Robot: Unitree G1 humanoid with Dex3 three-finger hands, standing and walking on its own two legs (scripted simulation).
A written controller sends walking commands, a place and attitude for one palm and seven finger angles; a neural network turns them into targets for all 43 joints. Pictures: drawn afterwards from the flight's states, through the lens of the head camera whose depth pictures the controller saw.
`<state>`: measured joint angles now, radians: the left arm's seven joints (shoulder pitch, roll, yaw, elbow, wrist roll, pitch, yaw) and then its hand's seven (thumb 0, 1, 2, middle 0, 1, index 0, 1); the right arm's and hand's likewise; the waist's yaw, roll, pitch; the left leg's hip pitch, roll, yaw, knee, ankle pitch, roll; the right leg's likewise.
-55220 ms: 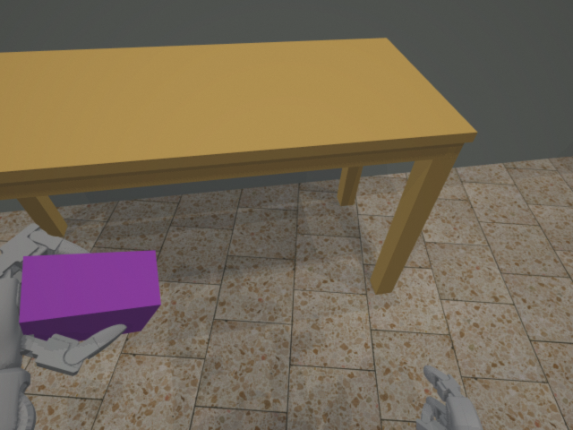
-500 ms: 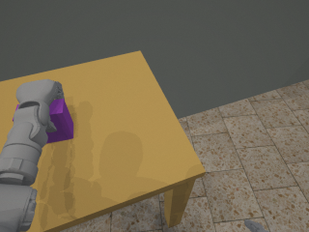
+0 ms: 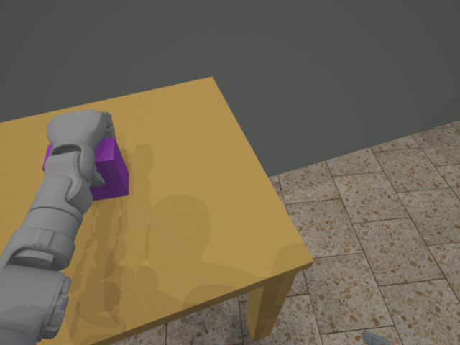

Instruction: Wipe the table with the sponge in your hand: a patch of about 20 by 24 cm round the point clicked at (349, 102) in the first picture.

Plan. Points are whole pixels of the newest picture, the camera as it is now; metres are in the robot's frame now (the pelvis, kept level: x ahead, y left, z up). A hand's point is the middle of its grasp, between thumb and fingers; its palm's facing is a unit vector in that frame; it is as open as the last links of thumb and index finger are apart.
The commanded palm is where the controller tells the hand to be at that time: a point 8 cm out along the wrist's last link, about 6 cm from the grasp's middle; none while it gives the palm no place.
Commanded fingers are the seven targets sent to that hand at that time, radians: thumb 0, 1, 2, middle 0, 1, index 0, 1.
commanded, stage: slide across to the middle lane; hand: left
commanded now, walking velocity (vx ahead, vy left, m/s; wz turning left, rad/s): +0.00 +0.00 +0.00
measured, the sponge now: (94, 177) +0.40 +0.30 +0.05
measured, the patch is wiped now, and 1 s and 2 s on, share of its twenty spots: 0.45 0.55 0.55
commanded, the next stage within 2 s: wipe back along the middle lane in 0.28 s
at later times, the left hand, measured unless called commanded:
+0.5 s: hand (126, 147) +0.43 +0.22 +0.11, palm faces -0.03 -0.03 -1.00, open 10.0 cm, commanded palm +0.40 +0.22 +0.16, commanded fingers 0.00 0.10 1.30 -1.20 -1.60 -1.20 -1.60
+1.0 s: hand (121, 164) +0.39 +0.22 +0.10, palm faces -0.01 -0.05 -1.00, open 10.0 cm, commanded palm +0.35 +0.21 +0.15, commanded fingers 0.00 0.10 1.30 -1.20 -1.60 -1.20 -1.60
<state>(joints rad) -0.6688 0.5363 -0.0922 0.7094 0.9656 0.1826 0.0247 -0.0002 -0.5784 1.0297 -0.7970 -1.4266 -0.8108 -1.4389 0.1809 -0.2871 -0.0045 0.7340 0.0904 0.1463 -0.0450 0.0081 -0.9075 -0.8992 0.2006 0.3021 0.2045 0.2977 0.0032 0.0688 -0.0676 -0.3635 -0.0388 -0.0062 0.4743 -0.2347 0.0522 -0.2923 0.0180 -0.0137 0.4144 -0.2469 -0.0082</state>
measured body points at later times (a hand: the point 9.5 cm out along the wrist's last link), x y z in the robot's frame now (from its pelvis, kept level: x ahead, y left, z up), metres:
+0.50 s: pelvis +0.01 -0.01 +0.00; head +0.03 -0.04 +0.45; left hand +0.43 +0.22 +0.16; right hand +0.17 -0.25 -0.13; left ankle +0.00 +0.08 -0.74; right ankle -0.03 -0.12 -0.74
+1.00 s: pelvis +0.01 -0.02 +0.00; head +0.01 -0.05 +0.45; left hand +0.39 +0.22 +0.16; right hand +0.18 -0.28 -0.11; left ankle +0.00 +0.08 -0.74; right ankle -0.03 -0.12 -0.74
